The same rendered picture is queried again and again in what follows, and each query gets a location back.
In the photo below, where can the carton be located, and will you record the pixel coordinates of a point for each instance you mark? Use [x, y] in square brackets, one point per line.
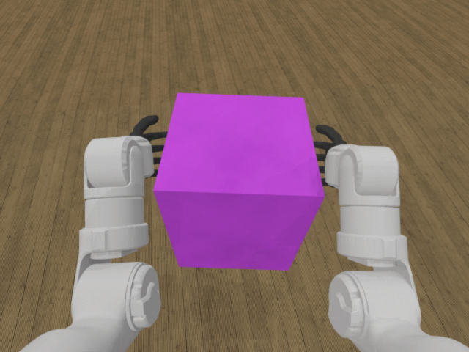
[238, 184]

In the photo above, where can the robot right upper arm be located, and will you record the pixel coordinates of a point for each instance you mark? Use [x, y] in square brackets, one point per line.
[378, 311]

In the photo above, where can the left robot hand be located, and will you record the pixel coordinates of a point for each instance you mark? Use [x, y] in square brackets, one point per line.
[138, 130]

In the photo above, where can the left robot forearm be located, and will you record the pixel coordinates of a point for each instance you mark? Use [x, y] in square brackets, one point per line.
[114, 173]

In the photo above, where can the right robot hand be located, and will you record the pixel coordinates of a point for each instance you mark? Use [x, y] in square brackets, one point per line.
[335, 137]

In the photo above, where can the right robot forearm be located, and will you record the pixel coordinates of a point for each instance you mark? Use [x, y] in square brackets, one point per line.
[367, 178]

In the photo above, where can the robot left upper arm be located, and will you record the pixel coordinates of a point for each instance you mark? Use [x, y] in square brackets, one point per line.
[112, 303]

